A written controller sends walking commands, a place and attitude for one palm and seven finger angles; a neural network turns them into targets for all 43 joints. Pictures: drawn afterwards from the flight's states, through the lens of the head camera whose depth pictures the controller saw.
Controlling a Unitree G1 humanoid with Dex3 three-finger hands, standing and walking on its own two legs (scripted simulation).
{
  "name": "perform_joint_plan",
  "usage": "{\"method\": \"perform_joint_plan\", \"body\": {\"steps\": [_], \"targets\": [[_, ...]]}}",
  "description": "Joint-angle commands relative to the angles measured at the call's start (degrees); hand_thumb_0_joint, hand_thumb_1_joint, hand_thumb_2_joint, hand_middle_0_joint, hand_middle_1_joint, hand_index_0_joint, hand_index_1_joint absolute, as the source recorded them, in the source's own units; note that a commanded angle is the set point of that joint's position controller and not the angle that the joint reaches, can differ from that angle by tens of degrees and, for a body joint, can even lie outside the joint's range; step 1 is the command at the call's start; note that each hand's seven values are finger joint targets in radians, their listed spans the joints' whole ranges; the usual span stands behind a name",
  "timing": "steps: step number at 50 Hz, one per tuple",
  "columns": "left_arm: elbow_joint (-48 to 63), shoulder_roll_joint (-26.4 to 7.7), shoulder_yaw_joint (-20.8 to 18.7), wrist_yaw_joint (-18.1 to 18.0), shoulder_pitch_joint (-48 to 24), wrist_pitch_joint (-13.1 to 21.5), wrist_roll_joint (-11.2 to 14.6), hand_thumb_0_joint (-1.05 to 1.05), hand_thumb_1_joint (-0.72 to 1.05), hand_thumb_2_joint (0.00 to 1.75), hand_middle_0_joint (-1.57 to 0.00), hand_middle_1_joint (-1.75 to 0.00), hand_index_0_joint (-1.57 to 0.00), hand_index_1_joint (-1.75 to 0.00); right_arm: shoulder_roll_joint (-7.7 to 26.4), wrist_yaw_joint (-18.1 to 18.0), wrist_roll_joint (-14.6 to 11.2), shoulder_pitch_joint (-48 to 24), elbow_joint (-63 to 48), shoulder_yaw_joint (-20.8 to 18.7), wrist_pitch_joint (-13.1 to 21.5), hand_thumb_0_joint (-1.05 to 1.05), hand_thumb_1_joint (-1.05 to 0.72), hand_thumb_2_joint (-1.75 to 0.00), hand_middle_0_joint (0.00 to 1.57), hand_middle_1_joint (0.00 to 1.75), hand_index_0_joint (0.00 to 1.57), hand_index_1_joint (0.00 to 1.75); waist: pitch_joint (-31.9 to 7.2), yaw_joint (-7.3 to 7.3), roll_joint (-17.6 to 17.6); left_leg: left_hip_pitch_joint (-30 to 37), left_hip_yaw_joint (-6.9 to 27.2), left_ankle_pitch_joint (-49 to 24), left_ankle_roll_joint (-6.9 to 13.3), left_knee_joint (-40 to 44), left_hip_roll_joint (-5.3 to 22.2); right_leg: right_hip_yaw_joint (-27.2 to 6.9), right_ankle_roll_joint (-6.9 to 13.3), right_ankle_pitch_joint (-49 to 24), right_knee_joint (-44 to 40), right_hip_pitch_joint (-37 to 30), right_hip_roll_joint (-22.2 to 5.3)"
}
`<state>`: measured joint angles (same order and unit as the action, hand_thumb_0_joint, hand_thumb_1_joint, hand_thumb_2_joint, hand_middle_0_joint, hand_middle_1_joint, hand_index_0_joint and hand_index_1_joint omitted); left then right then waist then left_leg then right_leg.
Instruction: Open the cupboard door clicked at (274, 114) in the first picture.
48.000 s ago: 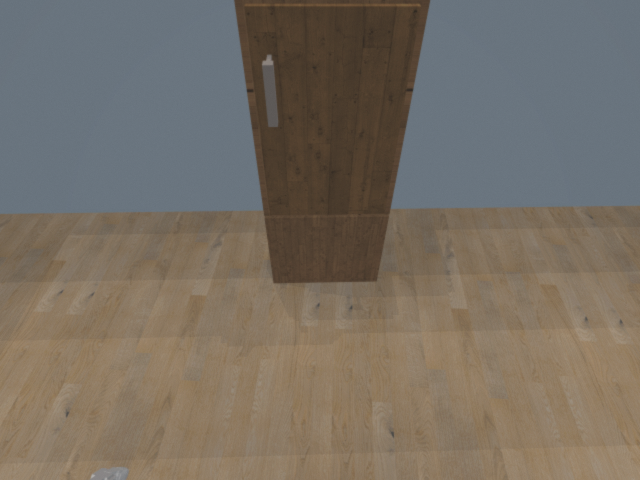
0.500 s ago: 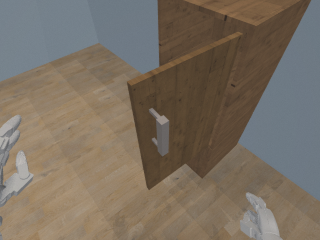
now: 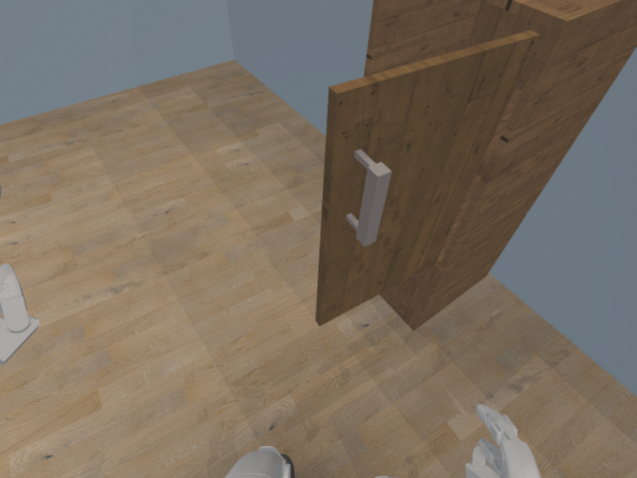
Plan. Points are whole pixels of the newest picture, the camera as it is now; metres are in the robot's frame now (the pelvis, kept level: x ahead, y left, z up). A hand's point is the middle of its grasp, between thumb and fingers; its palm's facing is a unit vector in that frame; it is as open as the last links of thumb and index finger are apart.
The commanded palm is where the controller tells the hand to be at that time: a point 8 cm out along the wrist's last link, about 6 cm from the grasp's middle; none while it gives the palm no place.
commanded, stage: step back with the hand held close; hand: left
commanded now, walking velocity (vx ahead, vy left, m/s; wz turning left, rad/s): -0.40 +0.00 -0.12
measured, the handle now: (363, 199) +0.49 -0.04 +0.07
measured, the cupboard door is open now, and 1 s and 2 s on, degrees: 85 85 85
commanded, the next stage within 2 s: stop stepping back and stand still in 0.20 s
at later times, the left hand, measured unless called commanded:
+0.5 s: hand out of the picture +0.04 +0.28 +0.19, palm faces +0.48 -0.77 -0.42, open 7.4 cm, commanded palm +0.00 +0.32 +0.20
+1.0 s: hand out of the picture -0.01 +0.27 +0.19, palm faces +0.35 -0.79 -0.50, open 7.4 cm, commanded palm -0.05 +0.30 +0.20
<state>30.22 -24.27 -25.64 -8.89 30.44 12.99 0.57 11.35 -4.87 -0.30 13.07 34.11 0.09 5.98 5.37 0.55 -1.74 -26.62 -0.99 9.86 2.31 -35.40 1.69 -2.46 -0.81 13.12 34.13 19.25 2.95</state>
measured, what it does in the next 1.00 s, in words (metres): walks backwards: right foot, then left foot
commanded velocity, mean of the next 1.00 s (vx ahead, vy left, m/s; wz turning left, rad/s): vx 0.06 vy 0.01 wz -0.04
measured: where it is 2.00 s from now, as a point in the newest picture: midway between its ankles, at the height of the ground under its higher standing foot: outside the picture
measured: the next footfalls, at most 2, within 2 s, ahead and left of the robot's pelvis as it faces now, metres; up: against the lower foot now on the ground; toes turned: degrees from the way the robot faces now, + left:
right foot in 0.42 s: -0.17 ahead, -0.11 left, +0.00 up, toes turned +2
left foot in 0.58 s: -0.04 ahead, +0.12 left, +0.00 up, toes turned +0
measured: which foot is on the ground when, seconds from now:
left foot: down 0.00-0.40, up 0.42-0.56, down 0.58-0.84, up 0.86-1.00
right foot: down 0.00-0.16, up 0.18-0.40, down 0.42-0.60, up 0.62-0.84, down 0.86-1.00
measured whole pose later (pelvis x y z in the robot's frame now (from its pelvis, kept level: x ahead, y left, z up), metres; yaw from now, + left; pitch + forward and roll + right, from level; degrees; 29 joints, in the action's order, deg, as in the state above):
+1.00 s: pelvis -0.23 +0.02 +0.02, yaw -8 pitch -2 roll +1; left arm 23.5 -24.3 -24.9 -8.1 32.2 12.4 1.6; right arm 13.2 -4.5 0.2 16.9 40.3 -1.4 4.1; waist -2.0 0.0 -0.1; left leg -32.8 -1.6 15.4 -0.9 -60.7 2.0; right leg 3.7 6.2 15.8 26.1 9.3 4.0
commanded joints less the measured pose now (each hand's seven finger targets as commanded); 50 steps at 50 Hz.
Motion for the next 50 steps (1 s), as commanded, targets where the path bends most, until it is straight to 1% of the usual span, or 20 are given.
{"method": "perform_joint_plan", "body": {"steps": [1,4,6,9,11,13,18,19,20,21,24,27,29,31,34,38,41,43,45,50], "targets": [[12.8,-10.1,-7.2,-1.8,-1.2,4.2,0.9,0.0,0.9,0.9,-0.2,-0.3,-0.2,-0.3,7.6,-0.4,0.7,-4.4,-7.4,-3.7,4.1,0.0,-0.9,-0.9,0.2,0.3,0.2,0.3,-7.9,0.1,5.8,7.8,0.5,20.0,-2.5,-2.4,-0.9,-13.6,5.3,19.2,-17.3,11.0,-8.5],[10.0,-9.6,-4.9,-2.3,-6.2,3.5,0.3,0.0,0.9,0.9,-0.2,-0.3,-0.2,-0.3,6.9,0.2,1.0,-3.5,-4.6,-3.7,2.6,0.0,-0.9,-0.9,0.2,0.3,0.2,0.3,-7.6,1.63,13.1,17.7,-0.4,12.6,-3.4,-12.5,-2.8,-13.2,6.3,16.0,-19.7,22.4,-13.2],[10.2,-9.9,-4.6,-2.1,-9.4,3.4,0.5,0.0,0.9,0.9,-0.2,-0.3,-0.2,-0.3,8.0,-0.4,0.8,-4.6,-5.4,-3.5,2.2,0.0,-0.9,-0.9,0.2,0.3,0.2,0.3,-3.7,1.81,5.6,13.9,4.6,16.8,-1.9,2.2,0.6,-7.9,2.7,15.4,-13.4,20.9,-7.5],[12.0,-10.6,-8.1,-1.7,-9.5,4.7,-0.2,0.0,0.9,0.9,-0.2,-0.3,-0.2,-0.3,9.4,-1.1,0.9,-8.0,-7.6,-4.1,4.0,0.0,-0.9,-0.9,0.2,0.3,0.2,0.3,-10.2,-0.67,-19.3,-19.8,24.8,42.5,6.7,31.8,20.1,2.0,-1.3,12.7,31.6,-12.9,5.6],[15.0,-12.4,-9.0,-1.4,-8.2,5.3,1.2,0.0,0.9,0.9,-0.2,-0.3,-0.2,-0.3,7.6,-0.1,0.9,-7.9,-7.0,-5.4,5.3,0.0,-0.9,-0.9,0.2,0.3,0.2,0.3,-14.1,-1.53,-8.6,-4.9,17.4,22.6,5.4,24.6,18.2,-0.6,-0.2,16.9,38.9,-2.9,4.0],[13.0,-9.9,-7.5,-1.6,-1.2,4.1,2.8,0.0,0.9,0.9,-0.2,-0.3,-0.2,-0.3,7.8,1.6,0.2,-9.0,-6.9,-5.7,5.9,0.0,-0.9,-0.9,0.2,0.3,0.2,0.3,-16.4,-2.37,-10.1,2.1,7.4,18.8,3.3,22.1,16.2,2.8,0.4,17.6,35.3,-1.5,2.8],[14.7,-10.5,-6.8,-1.2,-2.7,4.3,4.5,0.0,0.9,0.9,-0.2,-0.3,-0.2,-0.3,6.8,1.9,0.0,-8.0,-7.7,-3.6,5.6,0.0,-0.9,-0.9,0.2,0.3,0.2,0.3,-11.9,-1.4,-12.6,3.5,-2.5,23.0,-5.3,22.4,10.8,8.5,3.5,25.4,0.0,-7.5,2.6],[15.4,-11.6,-7.0,-0.9,-4.3,4.8,4.1,0.0,0.9,0.9,-0.2,-0.3,-0.2,-0.3,6.3,2.0,-0.5,-7.1,-7.5,-3.5,5.5,0.0,-0.9,-0.9,0.2,0.3,0.2,0.3,-10.1,-0.99,-4.7,9.1,-7.0,19.6,-7.3,9.8,4.9,0.4,5.8,25.5,-15.3,-0.1,-1.9],[17.4,-15.2,-9.5,-1.3,-5.3,5.5,3.1,0.0,0.9,0.9,-0.2,-0.3,-0.2,-0.3,6.0,2.1,-0.2,-6.3,-6.5,-3.7,5.1,0.0,-0.9,-0.9,0.2,0.3,0.2,0.3,-8.3,-0.76,7.5,16.7,-5.3,11.4,-7.0,-11.7,0.7,-21.1,10.7,27.9,-26.7,16.7,-15.5],[19.8,-17.5,-9.4,-2.0,-9.7,6.2,2.2,0.0,0.9,0.9,-0.2,-0.3,-0.2,-0.3,6.9,2.2,1.2,-6.4,-5.5,-3.5,4.5,0.0,-0.9,-0.9,0.2,0.3,0.2,0.3,-8.0,-0.84,9.4,12.2,1.1,9.3,-5.6,-24.7,0.7,-29.4,15.0,20.7,-28.7,18.5,-24.8],[12.2,-11.9,-5.8,-1.2,-11.3,2.7,1.9,0.0,0.9,0.9,-0.2,-0.3,-0.2,-0.3,6.7,0.9,-0.1,-6.4,-6.4,-2.4,4.9,0.0,-0.9,-0.9,0.2,0.3,0.2,0.3,-4.6,-0.02,14.3,3.1,3.6,9.5,-3.6,-16.7,0.7,-16.4,9.5,-3.6,-16.5,2.7,-15.8],[4.8,-7.8,-2.9,-1.1,-11.6,1.3,1.1,0.0,0.9,0.9,-0.2,-0.3,-0.2,-0.3,7.6,-0.4,0.2,-4.9,-4.1,-1.6,5.0,0.0,-0.9,-0.9,0.2,0.3,0.2,0.3,-5.7,1.15,-3.3,19.0,2.8,2.5,-1.5,8.8,1.5,-5.9,3.1,-2.4,-6.6,2.3,-7.4],[7.0,-8.7,-2.2,-1.3,-15.4,1.9,0.8,0.0,0.9,0.9,-0.2,-0.3,-0.2,-0.3,9.6,-0.5,-0.2,-5.1,-5.9,-2.1,5.5,0.0,-0.9,-0.9,0.2,0.3,0.2,0.3,-7.3,-0.02,-9.3,18.8,14.8,0.5,2.0,15.0,10.7,-1.2,0.2,4.6,-0.6,1.2,-1.6],[7.2,-8.3,-2.3,-1.1,-9.7,2.0,1.4,0.0,0.9,0.9,-0.2,-0.3,-0.2,-0.3,7.3,-0.4,0.5,-5.7,-5.5,-1.5,6.1,0.0,-0.9,-0.9,0.2,0.3,0.2,0.3,-7.5,0.95,-13.4,12.5,24.8,31.4,2.3,30.0,14.5,1.9,0.2,17.1,11.6,0.4,0.8],[12.7,-8.2,-2.8,-1.1,-1.6,1.4,1.2,0.0,0.9,0.9,-0.2,-0.3,-0.2,-0.3,7.6,0.7,1.1,-6.8,-6.8,-2.3,5.9,0.0,-0.9,-0.9,0.2,0.3,0.2,0.3,-9.2,-0.66,-8.6,6.4,15.6,31.0,2.1,31.1,12.7,4.5,1.6,15.2,14.0,-6.2,1.0],[17.0,-11.2,-5.4,-1.7,5.4,0.4,1.9,0.0,0.9,0.9,-0.2,-0.3,-0.2,-0.3,7.2,0.6,1.4,-5.8,-7.9,-2.2,4.3,0.0,-0.9,-0.9,0.2,0.3,0.2,0.3,-10.7,-0.38,-14.4,6.1,7.0,25.6,0.3,28.2,9.2,10.2,2.6,17.1,1.7,-13.4,2.5],[12.9,-12.6,-7.8,-1.5,5.7,-0.7,1.8,0.0,0.9,0.9,-0.2,-0.3,-0.2,-0.3,5.9,-0.2,1.4,-5.7,-7.9,-2.3,1.5,0.0,-0.9,-0.9,0.2,0.3,0.2,0.3,-9.2,-0.5,-4.0,-1.9,0.8,20.8,-1.0,9.6,4.2,3.1,5.5,14.4,-15.8,-19.5,-3.3],[12.5,-16.0,-10.7,-1.3,-1.3,0.1,2.6,0.0,0.9,0.9,-0.2,-0.3,-0.2,-0.3,7.2,-0.3,1.5,-5.6,-6.7,-3.0,0.6,0.0,-0.9,-0.9,0.2,0.3,0.2,0.3,-5.1,-0.83,9.8,-11.9,-0.3,13.5,-3.3,-23.2,-0.7,-27.0,15.7,25.1,-28.1,-7.5,-24.3],[5.9,-12.4,-8.4,-0.9,-3.5,0.6,2.1,0.0,0.9,0.9,-0.2,-0.3,-0.2,-0.3,7.6,0.3,1.1,-2.7,-4.7,-3.3,1.7,0.0,-0.9,-0.9,0.2,0.3,0.2,0.3,-6.6,1.35,5.5,-12.9,3.1,9.7,-3.6,-30.9,0.9,-22.7,12.7,29.9,-26.0,-4.0,-21.1],[-0.1,-9.4,-2.5,-0.4,-8.5,2.8,0.6,0.0,0.9,0.9,-0.2,-0.3,-0.2,-0.3,8.6,-0.7,0.2,-5.8,-3.7,-3.5,2.9,0.0,-0.9,-0.9,0.2,0.3,0.2,0.3,-0.3,0.25,4.5,-12.1,-0.3,4.8,-2.6,-23.5,2.2,-12.0,7.4,11.0,-24.2,-6.5,-17.9]]}}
